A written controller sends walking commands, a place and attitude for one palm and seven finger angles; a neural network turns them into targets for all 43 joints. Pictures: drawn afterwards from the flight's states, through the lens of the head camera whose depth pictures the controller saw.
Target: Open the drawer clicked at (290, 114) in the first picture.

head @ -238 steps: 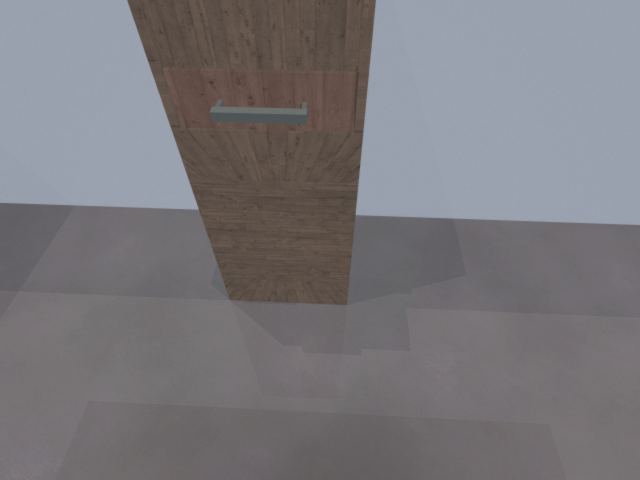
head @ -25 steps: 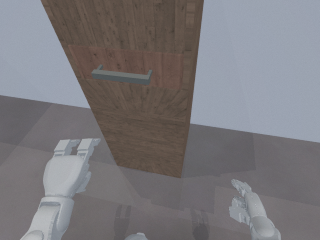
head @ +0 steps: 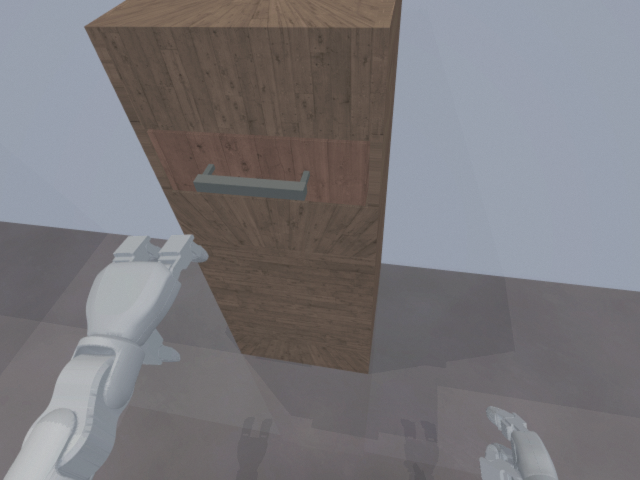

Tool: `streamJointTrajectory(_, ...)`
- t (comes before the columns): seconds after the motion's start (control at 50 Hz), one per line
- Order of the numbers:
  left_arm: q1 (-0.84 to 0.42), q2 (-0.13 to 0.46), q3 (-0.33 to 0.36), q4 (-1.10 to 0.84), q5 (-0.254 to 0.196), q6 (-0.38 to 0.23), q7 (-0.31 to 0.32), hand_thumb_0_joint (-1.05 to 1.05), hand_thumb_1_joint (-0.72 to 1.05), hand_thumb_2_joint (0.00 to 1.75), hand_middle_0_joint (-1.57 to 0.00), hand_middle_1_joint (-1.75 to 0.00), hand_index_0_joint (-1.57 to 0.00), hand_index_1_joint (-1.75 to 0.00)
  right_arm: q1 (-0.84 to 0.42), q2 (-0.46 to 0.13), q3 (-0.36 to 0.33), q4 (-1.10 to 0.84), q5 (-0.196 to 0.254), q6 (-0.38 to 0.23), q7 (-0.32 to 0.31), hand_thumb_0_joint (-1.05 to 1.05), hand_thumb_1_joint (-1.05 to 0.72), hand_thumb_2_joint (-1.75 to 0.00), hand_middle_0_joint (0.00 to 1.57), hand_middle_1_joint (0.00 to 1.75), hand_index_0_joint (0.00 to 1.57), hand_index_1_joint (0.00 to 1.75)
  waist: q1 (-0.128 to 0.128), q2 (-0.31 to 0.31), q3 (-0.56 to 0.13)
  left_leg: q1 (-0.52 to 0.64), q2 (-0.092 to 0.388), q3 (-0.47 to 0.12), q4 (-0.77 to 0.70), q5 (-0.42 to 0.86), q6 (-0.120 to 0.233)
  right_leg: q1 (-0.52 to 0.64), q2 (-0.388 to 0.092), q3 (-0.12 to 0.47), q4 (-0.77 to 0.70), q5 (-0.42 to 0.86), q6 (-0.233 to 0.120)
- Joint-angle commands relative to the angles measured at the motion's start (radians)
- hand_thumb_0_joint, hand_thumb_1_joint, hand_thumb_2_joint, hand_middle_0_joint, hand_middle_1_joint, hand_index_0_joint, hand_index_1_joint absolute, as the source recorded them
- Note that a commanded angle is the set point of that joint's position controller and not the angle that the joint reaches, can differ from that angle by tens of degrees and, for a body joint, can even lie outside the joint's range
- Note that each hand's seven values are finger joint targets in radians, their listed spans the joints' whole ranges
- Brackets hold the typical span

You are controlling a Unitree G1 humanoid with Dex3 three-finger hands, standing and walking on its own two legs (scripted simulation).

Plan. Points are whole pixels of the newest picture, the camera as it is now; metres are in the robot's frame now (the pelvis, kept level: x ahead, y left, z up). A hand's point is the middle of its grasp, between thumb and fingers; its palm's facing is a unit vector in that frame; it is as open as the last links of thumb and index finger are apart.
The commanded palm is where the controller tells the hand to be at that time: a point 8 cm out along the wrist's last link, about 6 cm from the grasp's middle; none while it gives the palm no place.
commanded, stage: raise the hand with hooked fingers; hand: left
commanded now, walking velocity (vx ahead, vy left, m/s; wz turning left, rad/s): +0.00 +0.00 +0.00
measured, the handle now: (253, 179) +0.57 +0.19 +0.05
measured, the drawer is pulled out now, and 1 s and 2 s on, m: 0.00 0.00 0.00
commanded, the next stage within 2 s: move the hooked fingers above the handle in 0.78 s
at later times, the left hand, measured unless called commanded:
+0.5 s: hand (131, 249) +0.30 +0.24 +0.17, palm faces +0.07 -0.05 -1.00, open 13.8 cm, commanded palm +0.26 +0.24 +0.22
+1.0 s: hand (145, 260) +0.30 +0.23 +0.16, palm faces +0.04 -0.05 -1.00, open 13.8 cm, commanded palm +0.28 +0.24 +0.22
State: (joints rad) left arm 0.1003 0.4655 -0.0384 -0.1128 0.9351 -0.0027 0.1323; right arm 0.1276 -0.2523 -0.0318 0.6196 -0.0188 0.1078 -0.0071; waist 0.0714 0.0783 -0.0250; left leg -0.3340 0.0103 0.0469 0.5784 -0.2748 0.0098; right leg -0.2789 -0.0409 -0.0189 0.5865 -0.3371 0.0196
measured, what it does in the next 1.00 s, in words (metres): stands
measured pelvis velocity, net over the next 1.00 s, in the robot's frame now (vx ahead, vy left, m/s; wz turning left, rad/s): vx -0.01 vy -0.01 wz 0.03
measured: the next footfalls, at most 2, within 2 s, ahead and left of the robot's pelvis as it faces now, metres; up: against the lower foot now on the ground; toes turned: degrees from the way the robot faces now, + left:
none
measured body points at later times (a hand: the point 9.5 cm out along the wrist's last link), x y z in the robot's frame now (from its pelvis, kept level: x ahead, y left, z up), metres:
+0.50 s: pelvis -0.01 -0.01 +0.01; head -0.01 -0.05 +0.46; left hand +0.29 +0.24 +0.23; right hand +0.19 -0.22 -0.10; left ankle +0.02 +0.11 -0.73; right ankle -0.02 -0.13 -0.73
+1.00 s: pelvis -0.01 -0.01 +0.01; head +0.00 -0.05 +0.46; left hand +0.29 +0.23 +0.21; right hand +0.19 -0.22 -0.10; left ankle +0.02 +0.11 -0.73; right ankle -0.02 -0.13 -0.73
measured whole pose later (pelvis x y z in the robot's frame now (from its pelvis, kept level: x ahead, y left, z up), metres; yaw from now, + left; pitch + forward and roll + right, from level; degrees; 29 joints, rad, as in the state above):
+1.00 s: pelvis -0.01 -0.01 +0.01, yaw +1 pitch -1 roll +0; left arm -0.19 0.57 -0.01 0.01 0.82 -0.06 -0.12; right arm 0.11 -0.26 0.00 0.63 0.02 0.13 -0.01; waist 0.08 0.11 0.01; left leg -0.24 0.01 0.02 0.42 -0.17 0.00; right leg -0.17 -0.03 -0.05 0.43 -0.24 0.01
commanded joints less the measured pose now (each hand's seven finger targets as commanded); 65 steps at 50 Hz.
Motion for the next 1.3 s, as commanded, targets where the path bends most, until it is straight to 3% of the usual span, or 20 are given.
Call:
streamJointTrajectory(0.0, -0.274, 0.231, 0.145, -0.185, -0.022, 0.013, -0.026, 0.0, -0.43, 0.33, -0.29, -1.15, -0.29, -1.15, -0.156, -0.088, -0.005, -0.165, 0.011, -0.027, -0.005, 0.0, -0.9, -0.9, 0.2, 0.3, 0.2, 0.3, 0.01, -0.034, -0.181, 0.175, -0.019, -0.029, -0.122, 0.281, 0.009, 0.056, 0.051, -0.017, -0.114, 0.261, -0.047)
streamJointTrajectory(0.1, -0.371, 0.265, 0.156, -0.193, -0.046, 0.007, -0.088, 0.0, -0.5, 0.3, -0.3, -1.2, -0.3, -1.2, -0.162, -0.09, 0.001, -0.165, 0.016, -0.013, -0.003, 0.0, -0.9, -0.9, 0.2, 0.3, 0.2, 0.3, 0.01, -0.004, -0.203, 0.222, -0.02, -0.03, -0.149, 0.334, 0.007, 0.103, 0.054, -0.018, -0.147, 0.295, -0.047)
streamJointTrajectory(0.16, -0.419, 0.272, 0.153, -0.142, -0.066, 0.009, -0.13, 0.0, -0.5, 0.3, -0.3, -1.2, -0.3, -1.2, -0.161, -0.094, 0.007, -0.156, 0.022, -0.007, -0.003, 0.0, -0.9, -0.9, 0.2, 0.3, 0.2, 0.3, 0.002, -0.033, -0.167, 0.212, -0.02, -0.028, -0.169, 0.307, 0.006, 0.111, 0.055, -0.024, -0.171, 0.283, -0.043)
streamJointTrajectory(0.36, -0.612, 0.372, 0.209, -0.111, -0.115, -0.035, -0.229, 0.0, -0.5, 0.3, -0.3, -1.2, -0.3, -1.2, -0.166, -0.112, 0.011, -0.147, 0.029, -0.018, -0.006, 0.0, -0.9, -0.9, 0.2, 0.3, 0.2, 0.3, 0.003, -0.023, -0.198, 0.23, -0.032, -0.025, -0.198, 0.283, 0.01, 0.165, 0.047, -0.019, -0.216, 0.282, -0.039)
streamJointTrajectory(0.44, -0.496, 0.314, 0.183, -0.024, -0.145, -0.032, -0.269, 0.0, -0.5, 0.3, -0.3, -1.2, -0.3, -1.2, -0.155, -0.119, 0.009, -0.15, 0.035, -0.014, 0.003, 0.0, -0.9, -0.9, 0.2, 0.3, 0.2, 0.3, 0.008, -0.079, -0.142, 0.196, -0.032, -0.013, -0.205, 0.257, 0.011, 0.156, 0.044, -0.023, -0.224, 0.276, -0.035)
streamJointTrajectory(0.46, -0.489, 0.328, 0.197, -0.049, -0.149, -0.041, -0.274, 0.0, -0.5, 0.3, -0.3, -1.2, -0.3, -1.2, -0.149, -0.125, 0.005, -0.155, 0.034, -0.015, 0.006, 0.0, -0.9, -0.9, 0.2, 0.3, 0.2, 0.3, 0.013, -0.092, -0.152, 0.189, -0.033, -0.015, -0.207, 0.254, 0.012, 0.165, 0.041, -0.023, -0.221, 0.28, -0.033)
streamJointTrajectory(0.62, -0.547, 0.401, 0.281, -0.172, -0.143, -0.111, -0.2, 0.0, -0.5, 0.3, -0.3, -1.2, -0.3, -1.2, -0.141, -0.122, -0.005, -0.156, 0.025, -0.037, 0.006, 0.0, -0.9, -0.9, 0.2, 0.3, 0.2, 0.3, 0.024, -0.009, -0.22, 0.217, -0.036, -0.024, -0.192, 0.274, 0.013, 0.163, 0.047, -0.017, -0.212, 0.262, -0.039)
streamJointTrajectory(0.72, -0.555, 0.372, 0.257, -0.101, -0.135, -0.081, -0.163, 0.0, -0.5, 0.3, -0.3, -1.2, -0.3, -1.2, -0.144, -0.121, -0.008, -0.137, 0.035, -0.033, 0.005, 0.0, -0.9, -0.9, 0.2, 0.3, 0.2, 0.3, 0.017, -0.02, -0.188, 0.2, -0.031, -0.02, -0.199, 0.25, 0.009, 0.142, 0.046, -0.02, -0.218, 0.231, -0.038)
streamJointTrajectory(0.74, -0.557, 0.353, 0.23, -0.079, -0.127, -0.07, -0.167, 0.0, -0.5, 0.3, -0.3, -1.2, -0.3, -1.2, -0.143, -0.12, -0.007, -0.131, 0.035, -0.031, 0.004, 0.0, -0.9, -0.9, 0.2, 0.3, 0.2, 0.3, 0.014, -0.041, -0.189, 0.201, -0.031, -0.017, -0.2, 0.244, 0.011, 0.134, 0.044, -0.021, -0.218, 0.224, -0.036)
streamJointTrajectory(0.82, -0.552, 0.342, 0.201, -0.109, -0.124, -0.051, -0.192, 0.0, -0.5, 0.3, -0.3, -1.2, -0.3, -1.2, -0.157, -0.122, -0.006, -0.144, 0.036, -0.028, 0.003, 0.0, -0.9, -0.9, 0.2, 0.3, 0.2, 0.3, 0.009, -0.031, -0.214, 0.217, -0.032, -0.017, -0.2, 0.249, 0.013, 0.15, 0.046, -0.016, -0.216, 0.238, -0.037)
streamJointTrajectory(0.86, -0.529, 0.335, 0.19, -0.09, -0.122, -0.047, -0.209, 0.0, -0.5, 0.3, -0.3, -1.2, -0.3, -1.2, -0.15, -0.121, -0.003, -0.14, 0.034, -0.023, 0.002, 0.0, -0.9, -0.9, 0.2, 0.3, 0.2, 0.3, 0.008, -0.055, -0.197, 0.211, -0.032, -0.016, -0.204, 0.255, 0.016, 0.145, 0.045, -0.021, -0.215, 0.252, -0.035)
streamJointTrajectory(0.96, -0.644, 0.337, 0.169, 0.003, -0.113, -0.065, -0.225, 0.0, -0.5, 0.3, -0.3, -1.2, -0.3, -1.2, -0.134, -0.124, 0.005, -0.123, 0.036, -0.02, -0.014, 0.0, -0.9, -0.9, 0.2, 0.3, 0.2, 0.3, -0.015, -0.077, -0.147, 0.191, -0.03, -0.018, -0.211, 0.2, 0.015, 0.101, 0.046, -0.026, -0.234, 0.198, -0.033)
streamJointTrajectory(1.08, -0.778, 0.326, 0.146, 0.049, -0.091, -0.106, -0.195, 0.0, -0.5, 0.3, -0.3, -1.2, -0.3, -1.2, -0.104, -0.116, -0.002, -0.112, 0.034, -0.023, -0.021, 0.0, -0.9, -0.9, 0.2, 0.3, 0.2, 0.3, -0.018, -0.025, -0.232, 0.22, -0.035, -0.02, -0.187, 0.249, 0.016, 0.097, 0.049, -0.024, -0.213, 0.235, -0.04)
streamJointTrajectory(1.16, -0.828, 0.324, 0.135, 0.164, -0.078, -0.095, -0.181, 0.0, -0.5, 0.3, -0.3, -1.2, -0.3, -1.2, -0.076, -0.122, -0.005, -0.096, 0.037, -0.014, -0.022, 0.0, -0.9, -0.9, 0.2, 0.3, 0.2, 0.3, -0.026, -0.054, -0.223, 0.192, -0.032, -0.017, -0.18, 0.252, 0.015, 0.087, 0.05, -0.026, -0.207, 0.243, -0.042)
streamJointTrajectory(1.24, -0.866, 0.331, 0.131, 0.17, -0.066, -0.09, -0.179, 0.0, -0.5, 0.3, -0.3, -1.2, -0.3, -1.2, -0.058, -0.126, -0.012, -0.104, 0.038, -0.004, -0.015, 0.0, -0.9, -0.9, 0.2, 0.3, 0.2, 0.3, -0.021, -0.041, -0.289, 0.193, -0.034, -0.018, -0.166, 0.302, 0.017, 0.113, 0.051, -0.023, -0.182, 0.294, -0.046)
streamJointTrajectory(1.28, -0.87, 0.307, 0.107, 0.183, -0.063, -0.086, -0.18, 0.0, -0.5, 0.3, -0.3, -1.2, -0.3, -1.2, -0.052, -0.127, -0.016, -0.108, 0.038, 0.003, -0.014, 0.0, -0.9, -0.9, 0.2, 0.3, 0.2, 0.3, -0.026, -0.035, -0.282, 0.191, -0.033, -0.016, -0.16, 0.321, 0.017, 0.101, 0.052, -0.026, -0.173, 0.316, -0.047)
